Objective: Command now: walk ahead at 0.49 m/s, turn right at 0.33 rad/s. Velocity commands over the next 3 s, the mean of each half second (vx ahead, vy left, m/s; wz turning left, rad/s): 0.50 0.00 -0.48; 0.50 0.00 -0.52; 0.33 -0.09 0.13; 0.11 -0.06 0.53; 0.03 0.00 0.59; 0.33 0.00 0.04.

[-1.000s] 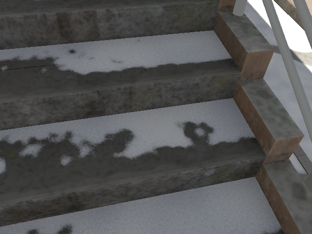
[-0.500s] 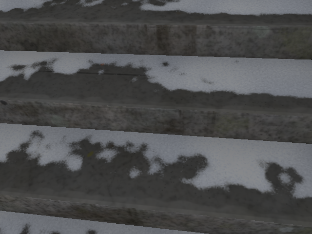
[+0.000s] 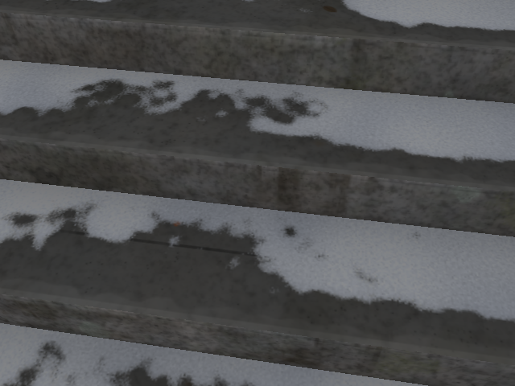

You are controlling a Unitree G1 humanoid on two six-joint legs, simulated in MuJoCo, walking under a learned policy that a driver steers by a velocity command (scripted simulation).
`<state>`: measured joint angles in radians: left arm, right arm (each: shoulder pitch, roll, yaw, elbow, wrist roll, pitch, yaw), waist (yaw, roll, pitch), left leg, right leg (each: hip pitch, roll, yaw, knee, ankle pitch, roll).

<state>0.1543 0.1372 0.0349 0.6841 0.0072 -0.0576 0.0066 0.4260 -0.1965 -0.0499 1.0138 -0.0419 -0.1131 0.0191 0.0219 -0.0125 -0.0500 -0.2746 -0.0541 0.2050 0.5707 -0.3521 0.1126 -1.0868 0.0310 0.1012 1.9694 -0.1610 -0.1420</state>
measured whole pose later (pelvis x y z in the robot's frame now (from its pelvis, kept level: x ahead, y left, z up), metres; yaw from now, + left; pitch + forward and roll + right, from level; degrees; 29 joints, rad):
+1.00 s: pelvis +0.62 -0.10 +0.30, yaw -31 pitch +3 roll +3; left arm 0.04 0.16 0.04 0.58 0.03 -0.05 -0.01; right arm 0.40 -0.20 -0.07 0.97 -0.04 -0.11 -0.01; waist 0.00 -0.05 -0.05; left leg -0.30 0.03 0.22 0.63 -0.37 0.02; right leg -1.02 0.04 0.13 1.70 -0.12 -0.11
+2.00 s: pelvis +0.88 -0.40 +0.45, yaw -8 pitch +1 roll +0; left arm 0.19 0.18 0.02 0.65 0.02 0.01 0.03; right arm 0.27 -0.21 -0.07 0.66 -0.02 0.09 0.00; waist -0.01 0.00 0.02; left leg -0.49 0.07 0.10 1.00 -0.47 0.02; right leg -0.26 -0.19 -0.54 0.65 -0.37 -0.07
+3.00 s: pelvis +0.97 -0.31 +0.46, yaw +9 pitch +2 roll +0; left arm 0.37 0.21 0.07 0.75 0.03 0.00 0.01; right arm 0.29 -0.19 -0.04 0.74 -0.04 -0.07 0.03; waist 0.01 -0.04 -0.05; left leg -0.28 -0.01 0.10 0.52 -0.27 0.05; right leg -0.66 0.00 0.04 1.64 -0.38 -0.04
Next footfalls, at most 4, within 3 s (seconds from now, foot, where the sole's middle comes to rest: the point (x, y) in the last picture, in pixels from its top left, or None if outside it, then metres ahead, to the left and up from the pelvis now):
0.26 right None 0.31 -0.07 -0.61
0.72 left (284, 265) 0.69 -0.01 -0.46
1.30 right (487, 155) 0.91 -0.49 -0.31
2.08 left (404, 142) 0.95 -0.30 -0.31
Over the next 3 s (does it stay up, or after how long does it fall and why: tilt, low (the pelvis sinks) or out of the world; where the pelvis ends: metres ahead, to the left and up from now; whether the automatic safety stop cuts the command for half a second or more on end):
stays up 0.97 -0.31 0.46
